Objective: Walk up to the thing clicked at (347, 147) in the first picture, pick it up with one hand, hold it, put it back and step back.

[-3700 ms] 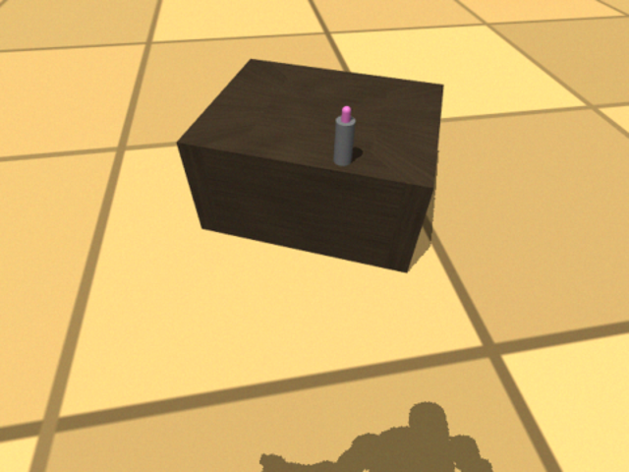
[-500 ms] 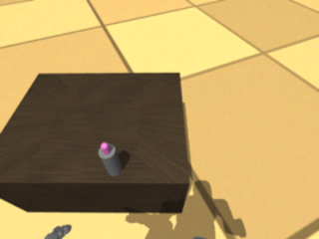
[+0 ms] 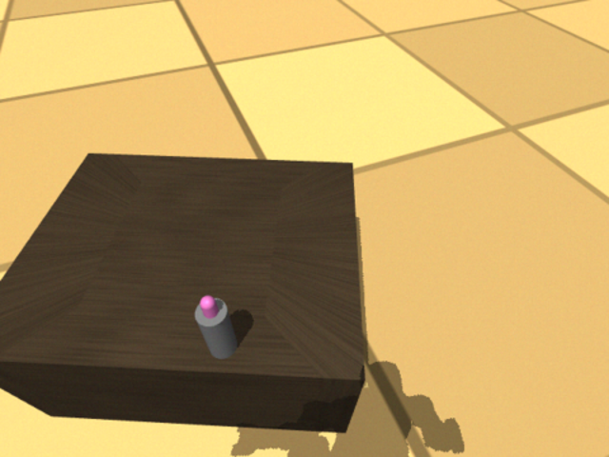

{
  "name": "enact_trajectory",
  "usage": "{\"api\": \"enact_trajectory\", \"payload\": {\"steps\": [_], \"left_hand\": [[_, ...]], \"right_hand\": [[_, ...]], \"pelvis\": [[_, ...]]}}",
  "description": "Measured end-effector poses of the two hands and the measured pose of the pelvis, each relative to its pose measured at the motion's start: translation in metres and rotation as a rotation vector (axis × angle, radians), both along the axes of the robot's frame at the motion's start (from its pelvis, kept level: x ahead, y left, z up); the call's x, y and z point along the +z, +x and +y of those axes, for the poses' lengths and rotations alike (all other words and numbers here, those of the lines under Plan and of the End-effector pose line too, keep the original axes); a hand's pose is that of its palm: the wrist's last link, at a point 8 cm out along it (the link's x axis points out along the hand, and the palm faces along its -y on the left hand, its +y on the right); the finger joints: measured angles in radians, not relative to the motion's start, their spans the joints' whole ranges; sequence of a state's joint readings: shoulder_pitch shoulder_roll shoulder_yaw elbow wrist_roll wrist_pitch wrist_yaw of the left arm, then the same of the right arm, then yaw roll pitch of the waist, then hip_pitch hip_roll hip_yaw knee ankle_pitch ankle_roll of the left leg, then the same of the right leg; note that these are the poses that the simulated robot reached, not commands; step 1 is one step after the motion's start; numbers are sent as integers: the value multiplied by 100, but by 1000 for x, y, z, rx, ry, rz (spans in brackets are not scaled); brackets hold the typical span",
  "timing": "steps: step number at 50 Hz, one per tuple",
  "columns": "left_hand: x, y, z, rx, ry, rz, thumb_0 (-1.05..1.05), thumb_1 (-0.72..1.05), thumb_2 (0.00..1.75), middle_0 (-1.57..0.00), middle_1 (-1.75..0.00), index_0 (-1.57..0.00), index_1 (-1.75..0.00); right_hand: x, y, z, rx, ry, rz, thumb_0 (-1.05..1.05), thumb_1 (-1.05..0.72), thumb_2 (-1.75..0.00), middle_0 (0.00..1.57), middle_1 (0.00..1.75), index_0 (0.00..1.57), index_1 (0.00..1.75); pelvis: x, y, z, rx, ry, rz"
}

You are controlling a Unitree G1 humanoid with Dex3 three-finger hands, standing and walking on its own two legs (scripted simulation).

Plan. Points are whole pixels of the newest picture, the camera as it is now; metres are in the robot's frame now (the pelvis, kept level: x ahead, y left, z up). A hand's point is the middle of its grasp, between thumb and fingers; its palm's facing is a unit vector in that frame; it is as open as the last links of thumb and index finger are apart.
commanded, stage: walk up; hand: left
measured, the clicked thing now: (215, 324) +0.41 +0.21 -0.23
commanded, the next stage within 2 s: stand in 0.74 s
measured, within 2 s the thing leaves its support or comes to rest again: neither
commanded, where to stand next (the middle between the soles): +0.03 +0.00 m, yaw -1 degrees
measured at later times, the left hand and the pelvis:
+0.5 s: hand out of the picture +0.09 +0.24 -0.15, palm faces +0.02 -0.94 -0.33, open 7.4 cm; pelvis +0.00 -0.01 +0.00, yaw +0 degrees
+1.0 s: hand out of the picture +0.08 +0.24 -0.15, palm faces +0.00 -0.94 -0.34, open 7.4 cm; pelvis +0.00 -0.01 +0.00, yaw +0 degrees
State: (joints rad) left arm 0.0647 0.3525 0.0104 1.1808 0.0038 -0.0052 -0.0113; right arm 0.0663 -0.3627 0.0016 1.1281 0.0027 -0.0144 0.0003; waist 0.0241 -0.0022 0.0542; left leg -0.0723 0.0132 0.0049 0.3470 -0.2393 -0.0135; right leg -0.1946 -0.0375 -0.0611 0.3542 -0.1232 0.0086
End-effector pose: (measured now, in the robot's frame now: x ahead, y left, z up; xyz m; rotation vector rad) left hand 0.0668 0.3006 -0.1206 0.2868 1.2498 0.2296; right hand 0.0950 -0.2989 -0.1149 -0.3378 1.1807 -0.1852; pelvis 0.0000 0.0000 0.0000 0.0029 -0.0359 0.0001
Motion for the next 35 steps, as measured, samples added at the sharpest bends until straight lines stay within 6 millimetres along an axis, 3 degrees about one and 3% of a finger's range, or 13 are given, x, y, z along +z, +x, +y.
{"api": "enact_trajectory", "payload": {"steps": [11, 35], "left_hand": [[3, 2, -10, 13, 1, -2, 1, 90, 90, -21, -30, -21, -30], [3, 17, -18, -17, -9, -44, 1, 90, 90, -21, -30, -21, -30]], "right_hand": [[-5, 6, 2, 5, 27, 14, 0, -90, -90, 20, 30, 20, 30], [-7, -37, -10, -38, 8, 80, 0, -90, -90, 20, 30, 20, 30]], "pelvis": [[2, 4, -7, 8, -1, 4], [1, 0, -11, 1, -2, 1]]}}
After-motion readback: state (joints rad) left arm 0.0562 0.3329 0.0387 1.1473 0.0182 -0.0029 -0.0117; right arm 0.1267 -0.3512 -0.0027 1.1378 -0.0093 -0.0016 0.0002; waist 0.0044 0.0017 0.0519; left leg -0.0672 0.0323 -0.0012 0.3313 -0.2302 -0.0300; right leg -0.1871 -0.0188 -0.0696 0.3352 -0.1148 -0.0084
